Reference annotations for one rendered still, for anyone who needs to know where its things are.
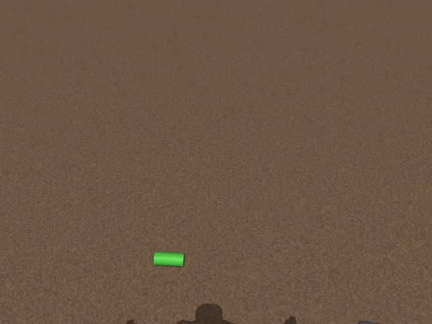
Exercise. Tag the can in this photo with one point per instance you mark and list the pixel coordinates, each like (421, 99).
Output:
(169, 259)

